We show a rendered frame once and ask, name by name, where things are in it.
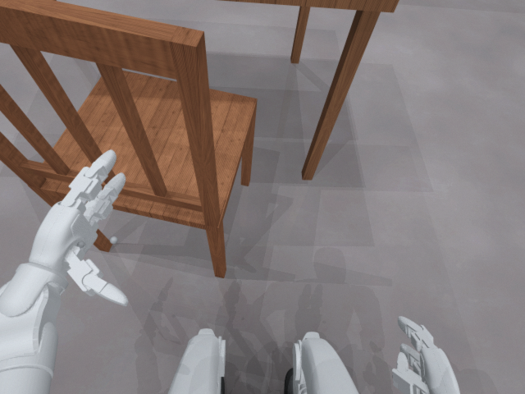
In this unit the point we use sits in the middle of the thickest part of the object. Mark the right robot hand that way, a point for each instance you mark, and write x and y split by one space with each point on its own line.
432 372

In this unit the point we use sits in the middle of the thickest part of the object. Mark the chair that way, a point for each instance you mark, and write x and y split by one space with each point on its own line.
178 143

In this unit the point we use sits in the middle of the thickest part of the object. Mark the left robot hand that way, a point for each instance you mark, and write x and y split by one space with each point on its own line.
66 224

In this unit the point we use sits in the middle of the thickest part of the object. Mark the robot left forearm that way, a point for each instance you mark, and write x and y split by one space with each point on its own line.
29 304

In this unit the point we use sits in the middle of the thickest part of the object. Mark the robot left thigh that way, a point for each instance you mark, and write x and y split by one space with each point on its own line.
201 366

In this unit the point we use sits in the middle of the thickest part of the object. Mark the robot right shin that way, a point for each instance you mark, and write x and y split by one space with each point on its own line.
301 388

